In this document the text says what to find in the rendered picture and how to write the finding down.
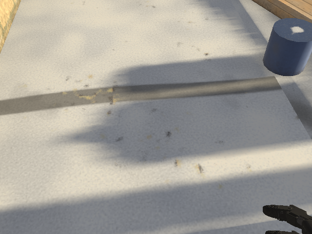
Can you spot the robot right hand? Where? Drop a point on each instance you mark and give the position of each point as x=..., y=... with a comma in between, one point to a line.
x=291, y=214

